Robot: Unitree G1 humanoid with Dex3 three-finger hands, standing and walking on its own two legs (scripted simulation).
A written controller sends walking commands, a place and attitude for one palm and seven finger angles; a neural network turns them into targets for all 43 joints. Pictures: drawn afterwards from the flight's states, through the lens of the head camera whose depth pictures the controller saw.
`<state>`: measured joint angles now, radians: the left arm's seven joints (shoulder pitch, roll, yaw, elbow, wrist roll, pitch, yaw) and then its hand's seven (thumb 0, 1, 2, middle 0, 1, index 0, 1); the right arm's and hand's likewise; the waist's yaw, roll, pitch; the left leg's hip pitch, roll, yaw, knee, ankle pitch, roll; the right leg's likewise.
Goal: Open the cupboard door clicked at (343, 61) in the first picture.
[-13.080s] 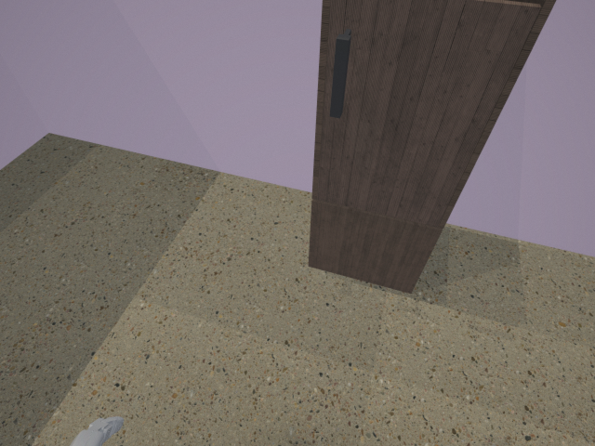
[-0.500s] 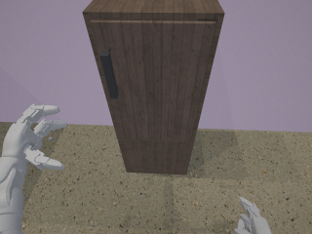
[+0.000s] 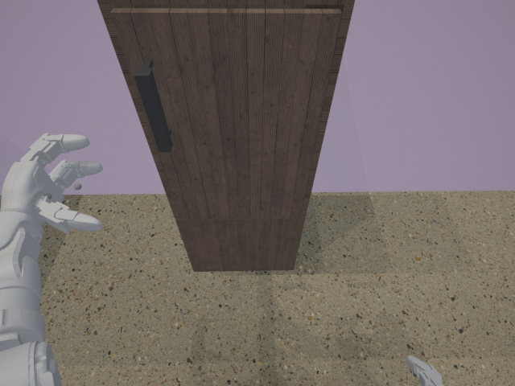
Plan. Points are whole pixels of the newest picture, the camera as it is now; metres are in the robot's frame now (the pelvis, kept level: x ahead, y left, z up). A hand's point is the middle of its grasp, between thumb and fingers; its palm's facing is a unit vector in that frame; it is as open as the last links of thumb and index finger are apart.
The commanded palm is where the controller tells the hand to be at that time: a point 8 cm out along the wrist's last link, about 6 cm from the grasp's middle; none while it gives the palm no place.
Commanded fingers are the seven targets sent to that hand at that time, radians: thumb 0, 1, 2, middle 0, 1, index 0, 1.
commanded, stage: move the hooked fingers beside the handle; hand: left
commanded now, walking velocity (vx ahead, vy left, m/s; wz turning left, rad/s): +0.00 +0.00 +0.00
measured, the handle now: (157, 107) +0.59 +0.22 +0.10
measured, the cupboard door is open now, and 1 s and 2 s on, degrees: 0 0 0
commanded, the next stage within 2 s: none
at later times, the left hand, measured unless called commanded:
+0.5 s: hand (96, 155) +0.43 +0.28 +0.12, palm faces +0.04 -1.00 +0.02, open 14.0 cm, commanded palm +0.42 +0.33 +0.11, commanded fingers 0.00 -0.50 0.30 -0.30 -1.20 -0.30 -1.20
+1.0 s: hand (117, 122) +0.52 +0.27 +0.12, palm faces +0.05 -1.00 +0.01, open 14.0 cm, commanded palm +0.51 +0.32 +0.11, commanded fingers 0.00 -0.50 0.30 -0.30 -1.20 -0.30 -1.20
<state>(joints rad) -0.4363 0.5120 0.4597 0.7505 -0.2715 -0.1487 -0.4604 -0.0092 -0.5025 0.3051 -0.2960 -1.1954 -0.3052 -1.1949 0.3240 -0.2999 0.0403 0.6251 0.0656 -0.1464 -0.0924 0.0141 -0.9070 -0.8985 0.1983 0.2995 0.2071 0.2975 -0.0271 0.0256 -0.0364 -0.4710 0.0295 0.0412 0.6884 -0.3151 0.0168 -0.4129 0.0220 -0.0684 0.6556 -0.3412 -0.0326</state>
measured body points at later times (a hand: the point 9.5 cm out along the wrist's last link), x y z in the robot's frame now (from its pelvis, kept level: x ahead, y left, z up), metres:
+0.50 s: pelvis +0.00 +0.03 +0.00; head +0.06 +0.04 +0.44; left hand +0.43 +0.33 +0.12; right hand +0.09 -0.24 -0.11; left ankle +0.02 +0.11 -0.72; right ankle +0.00 -0.10 -0.72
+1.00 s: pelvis +0.01 +0.02 -0.01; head +0.12 +0.04 +0.42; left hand +0.51 +0.33 +0.12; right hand -0.02 -0.26 -0.11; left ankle +0.02 +0.11 -0.72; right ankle +0.00 -0.10 -0.72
